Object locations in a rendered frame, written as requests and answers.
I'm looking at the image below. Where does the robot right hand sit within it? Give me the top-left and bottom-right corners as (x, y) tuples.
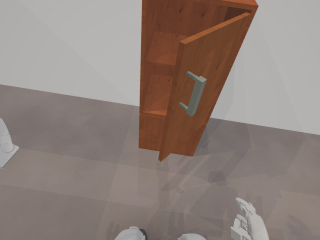
(230, 197), (269, 240)

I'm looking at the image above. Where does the handle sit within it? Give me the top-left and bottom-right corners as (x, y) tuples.
(179, 71), (207, 117)

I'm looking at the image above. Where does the cupboard door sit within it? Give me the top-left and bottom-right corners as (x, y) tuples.
(158, 12), (251, 162)

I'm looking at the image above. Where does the left robot shin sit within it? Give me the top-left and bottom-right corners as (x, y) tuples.
(129, 226), (142, 233)

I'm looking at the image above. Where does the robot left thigh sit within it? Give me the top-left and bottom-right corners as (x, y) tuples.
(114, 229), (146, 240)

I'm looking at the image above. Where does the robot left hand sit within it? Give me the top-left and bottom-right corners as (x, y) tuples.
(0, 117), (19, 169)

